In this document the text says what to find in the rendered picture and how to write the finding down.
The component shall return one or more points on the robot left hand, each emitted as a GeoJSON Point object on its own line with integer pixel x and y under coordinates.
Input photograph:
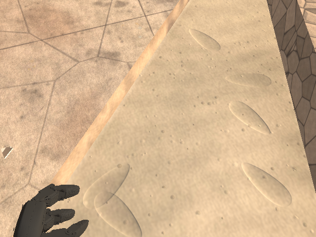
{"type": "Point", "coordinates": [35, 218]}

